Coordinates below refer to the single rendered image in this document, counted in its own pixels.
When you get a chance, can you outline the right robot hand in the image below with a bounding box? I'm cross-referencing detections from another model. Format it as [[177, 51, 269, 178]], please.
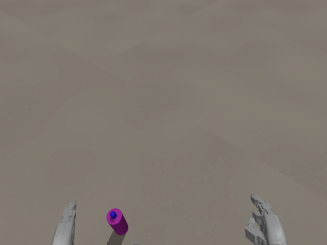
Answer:
[[245, 194, 287, 245]]

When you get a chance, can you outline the left robot hand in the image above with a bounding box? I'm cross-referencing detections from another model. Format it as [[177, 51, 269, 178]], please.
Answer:
[[51, 200, 76, 245]]

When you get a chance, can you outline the bottle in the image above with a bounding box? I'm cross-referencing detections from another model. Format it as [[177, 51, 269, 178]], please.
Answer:
[[107, 208, 128, 235]]

